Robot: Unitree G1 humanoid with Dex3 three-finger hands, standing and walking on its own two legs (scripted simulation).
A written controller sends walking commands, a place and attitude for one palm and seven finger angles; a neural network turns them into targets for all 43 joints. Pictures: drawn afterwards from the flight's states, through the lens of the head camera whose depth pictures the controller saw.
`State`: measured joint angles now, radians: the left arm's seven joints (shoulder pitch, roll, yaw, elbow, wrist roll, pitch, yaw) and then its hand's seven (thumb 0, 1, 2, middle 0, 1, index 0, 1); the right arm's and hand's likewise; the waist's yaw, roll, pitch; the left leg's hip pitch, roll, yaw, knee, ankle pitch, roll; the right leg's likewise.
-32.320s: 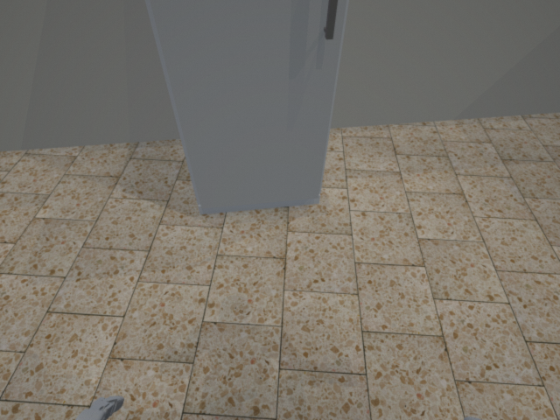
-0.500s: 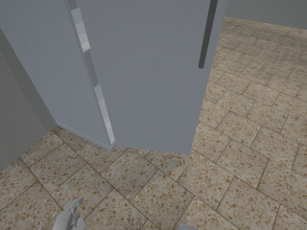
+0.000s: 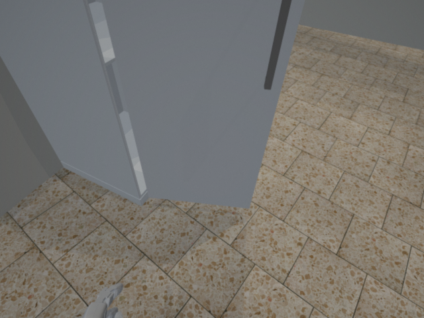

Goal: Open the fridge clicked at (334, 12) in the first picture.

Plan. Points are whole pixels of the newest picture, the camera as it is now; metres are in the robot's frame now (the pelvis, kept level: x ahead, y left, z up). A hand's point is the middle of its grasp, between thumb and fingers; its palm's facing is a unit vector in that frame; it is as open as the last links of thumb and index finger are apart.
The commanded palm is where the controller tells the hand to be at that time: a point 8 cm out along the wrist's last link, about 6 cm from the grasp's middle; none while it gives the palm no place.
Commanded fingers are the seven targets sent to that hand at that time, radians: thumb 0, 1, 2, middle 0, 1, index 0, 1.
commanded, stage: let the arm hang, fingers relaxed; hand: right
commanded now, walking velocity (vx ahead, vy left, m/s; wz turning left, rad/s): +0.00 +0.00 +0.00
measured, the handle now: (280, 20) +0.76 -0.14 +0.25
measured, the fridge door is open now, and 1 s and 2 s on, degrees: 69 69 69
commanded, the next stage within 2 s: look to check the result in 1.16 s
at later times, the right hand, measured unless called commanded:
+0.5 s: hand out of the picture +0.03 -0.20 -0.17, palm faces +0.10 +0.97 -0.24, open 7.0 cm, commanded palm none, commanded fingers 0.00 -0.90 -0.90 0.20 0.30 0.20 0.30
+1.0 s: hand out of the picture +0.07 -0.27 -0.14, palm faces +0.04 +0.95 -0.32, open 7.4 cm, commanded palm none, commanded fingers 0.00 -0.90 -0.90 0.20 0.30 0.20 0.30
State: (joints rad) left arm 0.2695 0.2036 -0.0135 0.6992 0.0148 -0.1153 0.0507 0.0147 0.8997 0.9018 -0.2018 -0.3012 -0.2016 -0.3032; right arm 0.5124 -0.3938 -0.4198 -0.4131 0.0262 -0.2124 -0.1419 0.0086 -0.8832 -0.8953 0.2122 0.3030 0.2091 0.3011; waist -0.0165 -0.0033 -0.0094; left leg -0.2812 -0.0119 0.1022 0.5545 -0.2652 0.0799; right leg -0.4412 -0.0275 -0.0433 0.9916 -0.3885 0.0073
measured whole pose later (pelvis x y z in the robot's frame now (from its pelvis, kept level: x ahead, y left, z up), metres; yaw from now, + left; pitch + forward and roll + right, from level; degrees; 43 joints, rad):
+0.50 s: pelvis +0.00 +0.00 +0.00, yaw -5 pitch +0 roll +0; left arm 0.22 0.21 0.01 0.97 0.02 0.03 0.01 0.01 0.90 0.90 -0.20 -0.30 -0.20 -0.30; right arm 0.24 -0.21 -0.02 0.93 -0.01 0.01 -0.02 -0.03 -0.97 -0.89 0.21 0.30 0.21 0.30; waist 0.00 -0.01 0.09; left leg -0.29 -0.04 0.07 0.53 -0.26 0.06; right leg -0.24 -0.01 0.01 0.55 -0.30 0.00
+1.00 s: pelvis -0.01 -0.03 +0.01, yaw -3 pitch -1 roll +0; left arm 0.17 0.31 0.01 1.12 0.02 0.00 0.01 0.01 0.90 0.90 -0.20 -0.30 -0.20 -0.30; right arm 0.11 -0.30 -0.01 1.11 -0.01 -0.01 0.00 0.00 -0.90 -0.90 0.20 0.30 0.20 0.30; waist 0.01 -0.02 0.02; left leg -0.18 -0.01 0.01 0.36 -0.15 0.01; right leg -0.13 0.03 -0.04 0.36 -0.22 -0.04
